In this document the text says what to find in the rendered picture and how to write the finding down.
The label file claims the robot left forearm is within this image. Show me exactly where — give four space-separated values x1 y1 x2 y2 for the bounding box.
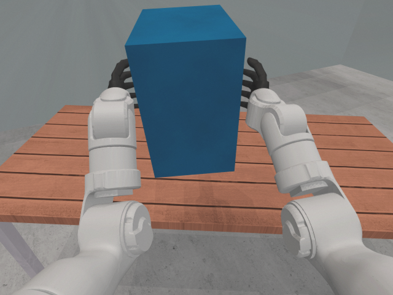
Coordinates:
78 87 141 242

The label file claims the robot right upper arm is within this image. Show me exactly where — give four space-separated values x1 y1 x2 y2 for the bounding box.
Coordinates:
281 192 393 295

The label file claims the carton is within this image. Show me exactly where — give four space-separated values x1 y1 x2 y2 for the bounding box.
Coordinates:
125 5 246 178

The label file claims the robot right forearm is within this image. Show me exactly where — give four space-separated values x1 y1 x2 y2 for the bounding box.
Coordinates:
245 88 362 233

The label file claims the table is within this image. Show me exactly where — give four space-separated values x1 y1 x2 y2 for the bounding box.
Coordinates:
0 105 393 278

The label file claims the robot right hand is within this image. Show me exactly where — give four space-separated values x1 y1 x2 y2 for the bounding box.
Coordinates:
240 57 269 109

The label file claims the robot left upper arm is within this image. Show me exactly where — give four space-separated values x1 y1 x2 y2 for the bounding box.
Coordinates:
10 200 154 295

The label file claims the robot left hand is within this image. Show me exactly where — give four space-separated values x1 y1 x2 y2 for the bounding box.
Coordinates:
108 59 139 109

